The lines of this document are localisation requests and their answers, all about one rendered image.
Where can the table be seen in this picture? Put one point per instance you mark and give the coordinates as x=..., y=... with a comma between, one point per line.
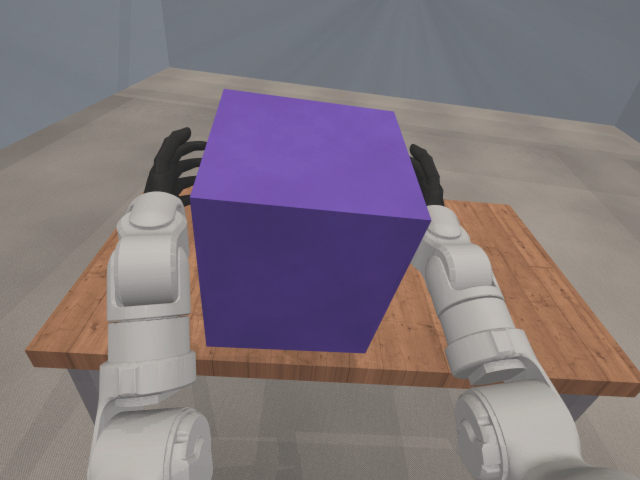
x=578, y=354

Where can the robot left forearm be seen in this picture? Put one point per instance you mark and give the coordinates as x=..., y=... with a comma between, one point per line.
x=148, y=289

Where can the robot left upper arm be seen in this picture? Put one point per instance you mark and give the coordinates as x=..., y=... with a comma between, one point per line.
x=156, y=444

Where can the carton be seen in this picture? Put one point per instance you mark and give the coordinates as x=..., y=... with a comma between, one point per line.
x=306, y=216

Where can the right robot hand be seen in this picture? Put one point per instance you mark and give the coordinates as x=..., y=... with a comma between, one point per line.
x=427, y=176

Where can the left robot hand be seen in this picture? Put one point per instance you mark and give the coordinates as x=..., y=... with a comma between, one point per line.
x=164, y=175

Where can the robot right forearm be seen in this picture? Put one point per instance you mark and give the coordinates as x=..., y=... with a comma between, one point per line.
x=483, y=344

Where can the robot right upper arm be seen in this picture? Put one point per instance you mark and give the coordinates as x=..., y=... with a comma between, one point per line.
x=521, y=431

